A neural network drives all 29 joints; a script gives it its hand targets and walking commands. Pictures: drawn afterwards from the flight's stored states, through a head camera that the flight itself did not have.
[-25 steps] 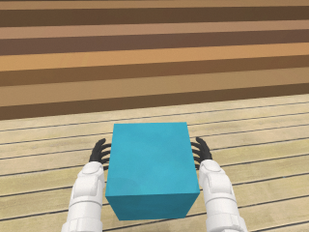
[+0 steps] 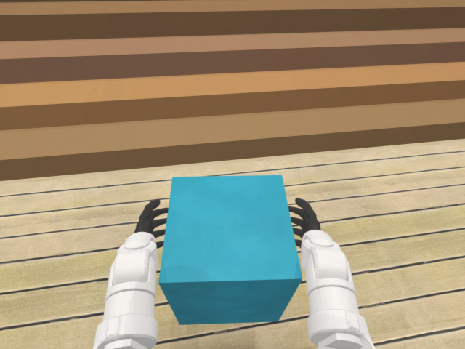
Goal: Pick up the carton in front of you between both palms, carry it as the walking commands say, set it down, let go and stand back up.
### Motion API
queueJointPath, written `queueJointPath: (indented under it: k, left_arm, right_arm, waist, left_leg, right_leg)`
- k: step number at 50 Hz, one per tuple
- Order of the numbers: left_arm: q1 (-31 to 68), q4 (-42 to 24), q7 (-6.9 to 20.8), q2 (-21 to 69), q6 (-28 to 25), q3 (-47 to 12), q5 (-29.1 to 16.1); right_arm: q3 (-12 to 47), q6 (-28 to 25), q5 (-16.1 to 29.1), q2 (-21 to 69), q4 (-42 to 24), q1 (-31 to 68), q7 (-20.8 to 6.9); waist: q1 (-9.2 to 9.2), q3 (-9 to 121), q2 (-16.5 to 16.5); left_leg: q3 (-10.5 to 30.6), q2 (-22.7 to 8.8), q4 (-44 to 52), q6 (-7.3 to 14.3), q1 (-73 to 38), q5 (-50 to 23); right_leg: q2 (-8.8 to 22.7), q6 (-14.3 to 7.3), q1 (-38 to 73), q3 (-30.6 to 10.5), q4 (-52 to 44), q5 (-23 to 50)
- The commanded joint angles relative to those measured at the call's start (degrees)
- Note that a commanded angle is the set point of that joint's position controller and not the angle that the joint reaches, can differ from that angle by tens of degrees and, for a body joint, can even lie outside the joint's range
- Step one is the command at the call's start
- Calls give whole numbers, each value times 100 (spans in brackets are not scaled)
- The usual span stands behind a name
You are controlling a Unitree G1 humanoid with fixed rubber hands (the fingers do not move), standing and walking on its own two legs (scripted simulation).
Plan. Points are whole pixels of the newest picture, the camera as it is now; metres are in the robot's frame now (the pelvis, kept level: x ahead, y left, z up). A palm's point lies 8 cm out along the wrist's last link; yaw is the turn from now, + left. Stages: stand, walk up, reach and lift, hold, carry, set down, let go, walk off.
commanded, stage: reach and lift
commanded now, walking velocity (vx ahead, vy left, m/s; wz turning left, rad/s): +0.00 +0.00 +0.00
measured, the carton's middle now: (228, 253) +0.31 +0.00 -0.04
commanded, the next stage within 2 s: hold in 0.52 s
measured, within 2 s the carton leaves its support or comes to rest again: neither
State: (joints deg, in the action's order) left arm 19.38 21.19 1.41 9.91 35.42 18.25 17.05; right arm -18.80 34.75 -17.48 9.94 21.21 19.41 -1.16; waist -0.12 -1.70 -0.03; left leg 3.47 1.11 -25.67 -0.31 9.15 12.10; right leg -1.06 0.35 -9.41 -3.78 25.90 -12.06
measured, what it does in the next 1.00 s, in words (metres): stands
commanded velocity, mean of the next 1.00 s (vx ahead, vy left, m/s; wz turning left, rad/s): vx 0.00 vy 0.00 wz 0.00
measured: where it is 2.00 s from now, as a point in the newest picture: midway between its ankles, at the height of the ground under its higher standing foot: outside the picture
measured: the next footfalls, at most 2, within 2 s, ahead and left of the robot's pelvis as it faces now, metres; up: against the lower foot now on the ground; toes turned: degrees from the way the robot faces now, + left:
none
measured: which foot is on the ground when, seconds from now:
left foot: down 0.00-1.00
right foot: down 0.00-1.00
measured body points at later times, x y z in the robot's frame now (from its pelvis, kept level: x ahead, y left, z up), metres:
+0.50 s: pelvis +0.02 +0.00 +0.01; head -0.01 +0.00 +0.45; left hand +0.32 +0.15 +0.03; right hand +0.32 -0.15 +0.03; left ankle +0.03 +0.12 -0.74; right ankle +0.03 -0.12 -0.74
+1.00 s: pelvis +0.00 +0.00 +0.00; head -0.04 +0.00 +0.45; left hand +0.30 +0.15 +0.05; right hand +0.30 -0.15 +0.05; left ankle +0.03 +0.12 -0.74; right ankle +0.03 -0.12 -0.74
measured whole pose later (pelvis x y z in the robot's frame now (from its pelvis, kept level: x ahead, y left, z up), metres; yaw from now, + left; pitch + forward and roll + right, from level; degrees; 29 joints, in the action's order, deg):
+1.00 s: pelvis +0.00 +0.00 +0.00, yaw +0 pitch -8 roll +0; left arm 16.6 13.0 1.1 9.1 43.7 13.9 15.4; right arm -14.2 43.2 -15.8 9.1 13.1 16.7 -0.8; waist 0.1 -2.9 0.0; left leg 3.7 1.0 -22.2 -0.3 3.2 10.9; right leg -1.0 0.3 -3.5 -3.7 22.4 -10.9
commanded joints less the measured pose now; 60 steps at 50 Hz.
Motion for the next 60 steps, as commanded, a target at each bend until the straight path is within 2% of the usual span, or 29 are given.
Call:
queueJointPath:
  k: [1,13,26,31,36,39,50,60]
  left_arm:
    - [2832,-45,1265,5282,-105,-3178,-1205]
    - [2169,-642,1211,5149,76,-3421,-1386]
    - [2115,-983,1188,5065,254,-3565,-1488]
    - [1967,-1528,1125,5057,478,-3932,-1717]
    - [1895,-1250,1090,4749,698,-3537,-1474]
    - [2176,-1220,1126,4837,688,-3534,-1487]
    - [2677,-973,1182,5023,627,-3544,-1502]
    - [2519,-1017,1165,4992,635,-3529,-1482]
  right_arm:
    - [3224,-36,1240,5329,17,2780,-1320]
    - [3471,146,1433,5240,-565,2095,-1246]
    - [3614,333,1532,5171,-898,2034,-1215]
    - [3964,556,1728,5117,-1440,1893,-1165]
    - [3598,770,1520,4784,-1180,1835,-1153]
    - [3606,758,1536,4860,-1167,2147,-1194]
    - [3591,695,1534,5029,-915,2631,-1252]
    - [3600,709,1537,5023,-969,2479,-1229]
  waist:
    - [-16,1618,-8]
    - [-8,1618,-4]
    - [2,1474,-13]
    - [37,1695,7]
    - [10,901,8]
    - [6,895,2]
    - [25,1139,3]
    - [21,1242,-11]
  left_leg:
    - [43,382,480,58,-513,-673]
    - [83,422,589,22,-812,-1418]
    - [89,426,654,20,-840,-1328]
    - [118,415,714,-10,-1068,-1698]
    - [72,401,879,29,-810,-759]
    - [61,383,850,48,-762,-509]
    - [38,362,753,49,-726,-244]
    - [46,383,758,37,-827,-629]
  right_leg:
    - [-394,-35,475,-17,-479,681]
    - [-423,4,803,-70,-596,1444]
    - [-423,6,868,-70,-648,1378]
    - [-417,11,1103,-91,-710,1738]
    - [-398,-30,802,-52,-873,761]
    - [-388,-50,721,-21,-853,501]
    - [-366,-44,697,9,-758,251]
    - [-373,-13,815,-2,-773,642]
